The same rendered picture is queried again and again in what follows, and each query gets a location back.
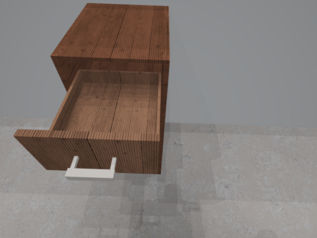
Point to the cabinet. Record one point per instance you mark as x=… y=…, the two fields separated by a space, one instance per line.
x=120 y=37

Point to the drawer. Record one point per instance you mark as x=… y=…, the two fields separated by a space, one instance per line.
x=105 y=114

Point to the handle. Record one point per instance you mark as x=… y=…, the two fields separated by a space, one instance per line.
x=74 y=173

